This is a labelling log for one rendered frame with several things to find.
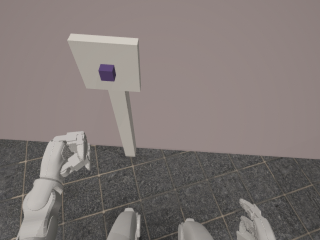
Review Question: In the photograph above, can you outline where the panel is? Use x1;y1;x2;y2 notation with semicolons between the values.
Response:
67;33;141;157

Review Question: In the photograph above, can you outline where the robot left hand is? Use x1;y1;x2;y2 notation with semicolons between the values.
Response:
39;131;92;183

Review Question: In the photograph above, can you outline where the left robot forearm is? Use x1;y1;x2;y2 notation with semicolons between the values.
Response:
16;177;64;240

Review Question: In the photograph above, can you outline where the robot right hand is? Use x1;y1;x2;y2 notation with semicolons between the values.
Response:
236;198;276;240

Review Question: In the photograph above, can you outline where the robot right shin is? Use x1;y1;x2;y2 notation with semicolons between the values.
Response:
184;218;195;223

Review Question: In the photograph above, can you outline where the robot left thigh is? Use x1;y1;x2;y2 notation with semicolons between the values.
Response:
106;211;141;240

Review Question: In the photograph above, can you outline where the button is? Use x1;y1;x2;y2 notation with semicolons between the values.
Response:
98;64;116;82

